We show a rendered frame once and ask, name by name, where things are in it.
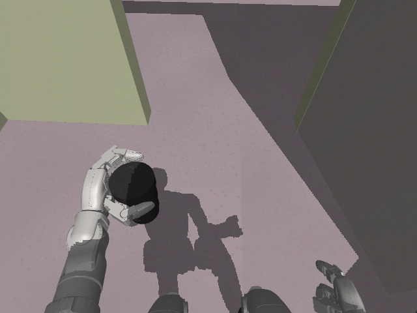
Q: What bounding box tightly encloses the right robot hand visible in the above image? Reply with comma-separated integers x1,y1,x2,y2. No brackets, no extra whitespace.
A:
313,260,366,313

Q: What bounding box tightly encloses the left robot hand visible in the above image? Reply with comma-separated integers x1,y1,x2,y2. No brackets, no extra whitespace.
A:
81,145,155,226

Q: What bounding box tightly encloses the left robot arm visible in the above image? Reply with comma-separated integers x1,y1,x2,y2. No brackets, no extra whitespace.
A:
44,210,109,313

